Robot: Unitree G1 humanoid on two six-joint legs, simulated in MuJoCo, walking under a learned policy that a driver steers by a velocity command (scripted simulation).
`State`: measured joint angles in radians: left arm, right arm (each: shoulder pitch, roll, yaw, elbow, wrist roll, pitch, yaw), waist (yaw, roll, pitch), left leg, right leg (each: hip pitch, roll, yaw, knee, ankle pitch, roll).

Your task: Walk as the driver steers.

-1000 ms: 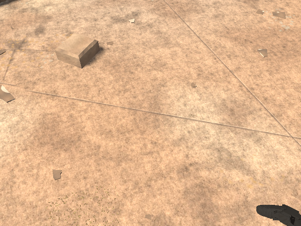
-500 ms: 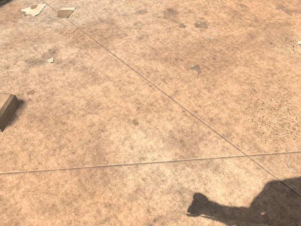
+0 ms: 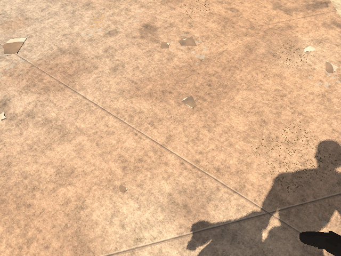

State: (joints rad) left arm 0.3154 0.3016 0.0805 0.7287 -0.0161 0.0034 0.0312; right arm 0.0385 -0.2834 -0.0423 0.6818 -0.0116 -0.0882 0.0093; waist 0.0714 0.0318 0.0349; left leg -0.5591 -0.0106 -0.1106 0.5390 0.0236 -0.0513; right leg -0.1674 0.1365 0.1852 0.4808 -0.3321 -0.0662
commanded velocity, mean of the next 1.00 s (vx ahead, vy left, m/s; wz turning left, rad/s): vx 0.06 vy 0.00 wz -0.30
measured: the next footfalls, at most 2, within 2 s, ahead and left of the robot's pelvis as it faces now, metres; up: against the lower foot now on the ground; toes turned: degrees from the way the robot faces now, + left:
left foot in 0.04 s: +0.20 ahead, +0.12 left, +0.00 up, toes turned -7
right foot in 0.46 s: +0.10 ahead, -0.12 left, +0.00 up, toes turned -17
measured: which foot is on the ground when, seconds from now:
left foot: up 0.00-0.02, down 0.04-0.46, up 0.48-0.74, down 0.76-1.00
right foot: down 0.00-0.04, up 0.06-0.44, down 0.46-1.00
